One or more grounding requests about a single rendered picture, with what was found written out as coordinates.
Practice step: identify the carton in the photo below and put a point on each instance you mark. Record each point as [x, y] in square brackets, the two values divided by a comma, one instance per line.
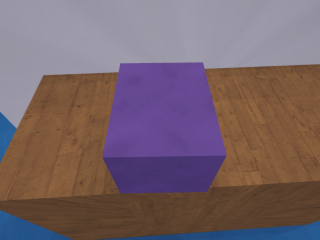
[163, 134]

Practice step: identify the pedestal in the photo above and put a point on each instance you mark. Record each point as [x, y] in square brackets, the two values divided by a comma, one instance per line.
[53, 173]

